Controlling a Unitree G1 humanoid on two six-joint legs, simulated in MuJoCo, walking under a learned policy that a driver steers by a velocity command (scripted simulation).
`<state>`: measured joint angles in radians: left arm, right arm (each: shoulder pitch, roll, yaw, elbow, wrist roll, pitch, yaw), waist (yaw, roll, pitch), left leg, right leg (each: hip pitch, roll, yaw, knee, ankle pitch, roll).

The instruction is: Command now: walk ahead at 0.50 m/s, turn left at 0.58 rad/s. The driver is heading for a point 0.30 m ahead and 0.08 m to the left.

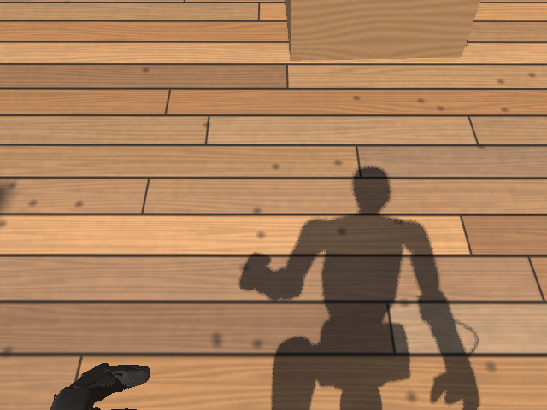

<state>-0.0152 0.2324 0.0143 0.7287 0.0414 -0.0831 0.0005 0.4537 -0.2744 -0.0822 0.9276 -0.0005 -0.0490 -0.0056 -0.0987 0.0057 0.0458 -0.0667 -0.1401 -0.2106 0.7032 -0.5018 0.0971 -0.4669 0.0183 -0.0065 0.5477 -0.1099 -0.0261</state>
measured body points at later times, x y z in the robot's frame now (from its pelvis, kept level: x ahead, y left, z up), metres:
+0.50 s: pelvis +0.22 +0.02 +0.01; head +0.26 +0.05 +0.45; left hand +0.17 +0.27 -0.14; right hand +0.44 -0.16 -0.10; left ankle +0.29 +0.11 -0.72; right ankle +0.12 -0.11 -0.68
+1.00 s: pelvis +0.26 +0.02 +0.02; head +0.26 +0.01 +0.47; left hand +0.24 +0.25 -0.13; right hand +0.35 -0.22 -0.13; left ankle +0.30 +0.11 -0.72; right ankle +0.27 -0.10 -0.72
